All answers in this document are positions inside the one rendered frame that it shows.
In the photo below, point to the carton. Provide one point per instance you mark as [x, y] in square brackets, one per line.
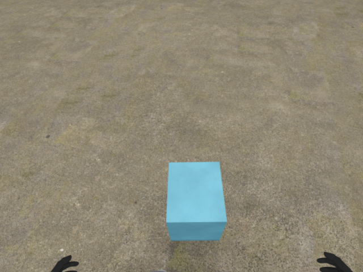
[195, 201]

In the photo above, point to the robot left hand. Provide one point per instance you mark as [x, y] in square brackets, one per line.
[64, 264]

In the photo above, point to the robot right hand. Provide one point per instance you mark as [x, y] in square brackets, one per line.
[331, 259]

